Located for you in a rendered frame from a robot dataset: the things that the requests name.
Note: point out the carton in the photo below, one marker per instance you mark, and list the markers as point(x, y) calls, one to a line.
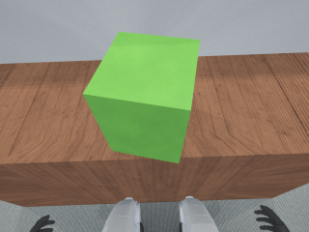
point(141, 94)

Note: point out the robot left thigh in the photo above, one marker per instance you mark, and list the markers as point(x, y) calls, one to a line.
point(123, 217)

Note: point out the pedestal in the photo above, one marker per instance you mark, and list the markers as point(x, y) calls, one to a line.
point(247, 136)

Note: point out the robot right hand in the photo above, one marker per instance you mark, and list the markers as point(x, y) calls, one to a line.
point(277, 224)

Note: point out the left robot shin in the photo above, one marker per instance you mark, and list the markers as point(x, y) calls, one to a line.
point(136, 226)

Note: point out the robot left hand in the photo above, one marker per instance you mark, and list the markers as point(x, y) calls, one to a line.
point(41, 223)

